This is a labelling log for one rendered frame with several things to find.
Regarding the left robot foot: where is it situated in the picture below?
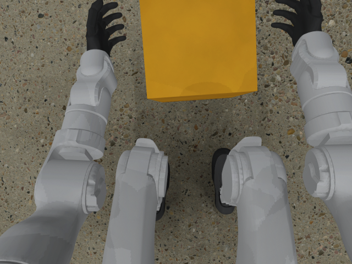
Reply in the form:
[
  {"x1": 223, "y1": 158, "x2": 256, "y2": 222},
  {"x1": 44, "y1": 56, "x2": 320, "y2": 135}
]
[{"x1": 156, "y1": 163, "x2": 170, "y2": 221}]

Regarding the right robot upper arm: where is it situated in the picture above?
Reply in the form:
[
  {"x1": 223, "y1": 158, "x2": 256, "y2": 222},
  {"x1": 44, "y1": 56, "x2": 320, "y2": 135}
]
[{"x1": 302, "y1": 144, "x2": 352, "y2": 262}]

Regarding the robot right hand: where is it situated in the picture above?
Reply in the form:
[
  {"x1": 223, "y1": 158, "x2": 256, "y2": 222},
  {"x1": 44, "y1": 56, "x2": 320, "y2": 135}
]
[{"x1": 271, "y1": 0, "x2": 323, "y2": 47}]

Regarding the left robot upper arm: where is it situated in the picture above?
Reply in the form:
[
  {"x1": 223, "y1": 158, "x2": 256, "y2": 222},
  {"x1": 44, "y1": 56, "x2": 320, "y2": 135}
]
[{"x1": 0, "y1": 159, "x2": 107, "y2": 264}]

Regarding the robot left hand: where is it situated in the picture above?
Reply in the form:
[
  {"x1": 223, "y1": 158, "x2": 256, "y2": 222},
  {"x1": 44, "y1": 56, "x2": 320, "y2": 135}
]
[{"x1": 86, "y1": 0, "x2": 127, "y2": 57}]

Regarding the right robot shin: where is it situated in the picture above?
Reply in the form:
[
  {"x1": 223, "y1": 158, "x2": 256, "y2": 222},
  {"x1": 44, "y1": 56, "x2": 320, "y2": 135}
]
[{"x1": 219, "y1": 136, "x2": 287, "y2": 206}]

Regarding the robot right forearm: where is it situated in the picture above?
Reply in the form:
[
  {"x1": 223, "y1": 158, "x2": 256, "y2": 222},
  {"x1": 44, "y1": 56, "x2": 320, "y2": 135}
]
[{"x1": 290, "y1": 31, "x2": 352, "y2": 147}]

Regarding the carton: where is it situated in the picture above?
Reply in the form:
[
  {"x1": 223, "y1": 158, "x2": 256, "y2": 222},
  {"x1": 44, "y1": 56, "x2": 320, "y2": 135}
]
[{"x1": 139, "y1": 0, "x2": 257, "y2": 102}]

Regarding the robot left forearm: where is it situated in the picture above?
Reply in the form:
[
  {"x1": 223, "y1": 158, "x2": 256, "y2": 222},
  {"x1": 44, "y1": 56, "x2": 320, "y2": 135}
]
[{"x1": 34, "y1": 49, "x2": 118, "y2": 204}]

